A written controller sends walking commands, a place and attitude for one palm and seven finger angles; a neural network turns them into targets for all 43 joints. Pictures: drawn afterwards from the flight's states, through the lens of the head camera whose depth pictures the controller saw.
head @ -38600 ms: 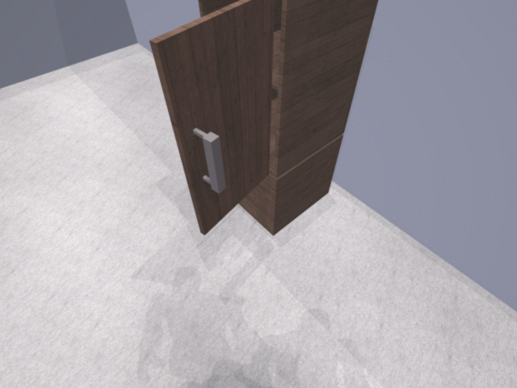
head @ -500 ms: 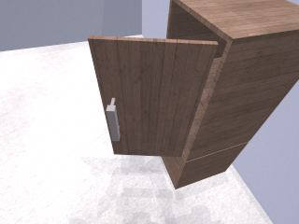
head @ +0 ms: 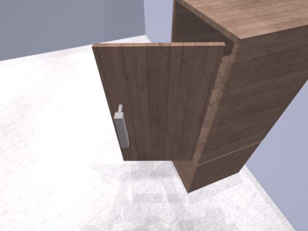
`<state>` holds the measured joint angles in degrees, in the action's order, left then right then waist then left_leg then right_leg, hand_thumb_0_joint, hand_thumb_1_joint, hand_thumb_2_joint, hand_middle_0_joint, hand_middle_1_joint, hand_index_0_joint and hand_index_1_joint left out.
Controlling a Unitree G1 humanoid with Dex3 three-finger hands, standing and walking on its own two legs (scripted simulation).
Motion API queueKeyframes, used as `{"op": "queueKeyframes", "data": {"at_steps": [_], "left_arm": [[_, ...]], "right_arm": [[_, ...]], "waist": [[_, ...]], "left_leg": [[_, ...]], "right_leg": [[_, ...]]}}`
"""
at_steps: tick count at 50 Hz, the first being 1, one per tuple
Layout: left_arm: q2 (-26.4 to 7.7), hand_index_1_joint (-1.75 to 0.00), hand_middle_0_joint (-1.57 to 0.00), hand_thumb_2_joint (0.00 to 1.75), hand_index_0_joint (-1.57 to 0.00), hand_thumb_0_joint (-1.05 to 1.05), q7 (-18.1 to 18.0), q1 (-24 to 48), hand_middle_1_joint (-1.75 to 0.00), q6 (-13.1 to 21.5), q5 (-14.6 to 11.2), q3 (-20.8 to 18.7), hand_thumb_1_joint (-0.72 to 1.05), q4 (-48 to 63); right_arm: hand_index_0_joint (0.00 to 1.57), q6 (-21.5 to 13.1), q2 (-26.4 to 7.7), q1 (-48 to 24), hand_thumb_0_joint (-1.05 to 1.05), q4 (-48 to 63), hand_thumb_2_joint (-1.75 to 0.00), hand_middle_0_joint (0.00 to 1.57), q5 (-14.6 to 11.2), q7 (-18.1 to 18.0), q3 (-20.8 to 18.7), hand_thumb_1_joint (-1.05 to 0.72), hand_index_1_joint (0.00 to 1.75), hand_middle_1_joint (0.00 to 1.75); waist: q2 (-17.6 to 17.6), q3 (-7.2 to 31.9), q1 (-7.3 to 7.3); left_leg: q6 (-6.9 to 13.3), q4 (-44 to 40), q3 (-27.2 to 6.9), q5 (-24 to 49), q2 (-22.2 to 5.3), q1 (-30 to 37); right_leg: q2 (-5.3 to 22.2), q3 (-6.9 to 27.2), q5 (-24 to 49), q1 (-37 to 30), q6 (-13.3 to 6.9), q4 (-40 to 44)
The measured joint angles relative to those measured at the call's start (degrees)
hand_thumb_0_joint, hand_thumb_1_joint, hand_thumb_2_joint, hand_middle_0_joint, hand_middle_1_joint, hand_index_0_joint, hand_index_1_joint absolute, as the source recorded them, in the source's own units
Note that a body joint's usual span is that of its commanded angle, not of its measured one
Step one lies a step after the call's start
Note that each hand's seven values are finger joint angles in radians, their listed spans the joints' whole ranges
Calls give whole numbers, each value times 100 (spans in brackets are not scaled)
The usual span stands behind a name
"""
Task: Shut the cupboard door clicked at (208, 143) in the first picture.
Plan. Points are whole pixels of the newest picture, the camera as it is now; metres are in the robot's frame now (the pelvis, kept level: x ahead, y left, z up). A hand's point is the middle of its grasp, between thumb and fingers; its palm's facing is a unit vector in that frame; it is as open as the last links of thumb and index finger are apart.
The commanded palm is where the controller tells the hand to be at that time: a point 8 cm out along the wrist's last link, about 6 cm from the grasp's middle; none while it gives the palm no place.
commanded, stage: come to a stop and stand still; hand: left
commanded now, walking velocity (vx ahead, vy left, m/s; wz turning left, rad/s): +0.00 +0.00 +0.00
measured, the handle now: (123, 126) +0.46 +0.14 -0.04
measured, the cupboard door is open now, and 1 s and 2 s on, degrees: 69 69 69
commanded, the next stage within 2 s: look again from close up in 1.00 s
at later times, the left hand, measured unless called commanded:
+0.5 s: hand out of the picture +0.05 +0.15 -0.17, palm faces +0.01 -0.98 -0.20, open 7.3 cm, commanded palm none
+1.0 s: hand out of the picture +0.06 +0.13 -0.17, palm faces +0.01 -0.98 -0.20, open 7.3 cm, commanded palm none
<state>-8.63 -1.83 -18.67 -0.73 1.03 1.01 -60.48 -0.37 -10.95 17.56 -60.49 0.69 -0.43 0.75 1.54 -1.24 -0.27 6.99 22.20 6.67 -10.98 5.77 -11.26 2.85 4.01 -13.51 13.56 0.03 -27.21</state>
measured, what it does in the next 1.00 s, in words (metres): shifts its weight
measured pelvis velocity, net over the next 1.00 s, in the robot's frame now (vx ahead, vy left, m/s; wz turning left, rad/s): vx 0.05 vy -0.04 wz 0.01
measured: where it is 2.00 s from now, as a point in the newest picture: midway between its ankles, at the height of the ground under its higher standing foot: outside the picture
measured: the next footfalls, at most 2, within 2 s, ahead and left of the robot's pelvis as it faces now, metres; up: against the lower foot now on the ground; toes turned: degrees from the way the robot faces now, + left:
none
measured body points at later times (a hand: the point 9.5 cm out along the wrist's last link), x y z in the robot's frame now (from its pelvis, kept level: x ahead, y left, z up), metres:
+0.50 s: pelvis +0.04 -0.02 +0.00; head +0.05 -0.02 +0.45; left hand +0.05 +0.20 -0.16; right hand +0.06 -0.25 -0.16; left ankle +0.02 +0.04 -0.74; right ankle +0.02 -0.16 -0.74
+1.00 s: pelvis +0.05 -0.04 +0.00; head +0.08 -0.04 +0.45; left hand +0.06 +0.18 -0.16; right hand +0.07 -0.27 -0.16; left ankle +0.02 +0.04 -0.74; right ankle +0.02 -0.16 -0.74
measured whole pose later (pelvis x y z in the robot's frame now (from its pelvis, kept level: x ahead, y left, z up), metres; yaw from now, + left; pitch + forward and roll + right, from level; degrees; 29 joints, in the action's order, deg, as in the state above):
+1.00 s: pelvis +0.05 -0.04 +0.00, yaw +1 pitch +0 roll +0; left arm -9.2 -2.3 -14.8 0.3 0.5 1.0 -62.9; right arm -1.7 -9.4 13.9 -65.0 0.5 -1.6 1.1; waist -0.1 -2.5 -0.1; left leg 3.2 22.3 4.5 -15.3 2.5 -7.0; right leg -0.2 2.0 -16.4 7.8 -0.1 -24.4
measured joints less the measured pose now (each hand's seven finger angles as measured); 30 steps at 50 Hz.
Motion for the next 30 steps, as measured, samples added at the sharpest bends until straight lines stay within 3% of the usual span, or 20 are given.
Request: {"op": "queueKeyframes", "data": {"at_steps": [13, 30], "left_arm": [[64, -30, -20, 90, -20, 1, -34, 211, -30, 59, -12, 15, 92, -199], [-57, -30, -20, 90, -20, 1, -41, 411, -30, 74, -41, -1, 92, -189]], "right_arm": [[20, -114, 145, -182, 0, -213, -90, 20, -20, -55, 20, -91, 30, 30], [19, -142, 93, -412, 0, -299, -90, 20, -19, -99, 21, -91, 30, 30]], "waist": [[-124, -81, -5], [-156, -117, 14]], "left_leg": [[-94, 24, -70, -158, -88, 118], [-244, 94, -162, -368, -220, 281]], "right_leg": [[-69, -62, -64, -190, 224, 122], [-197, -151, -227, -413, 118, 168]]}}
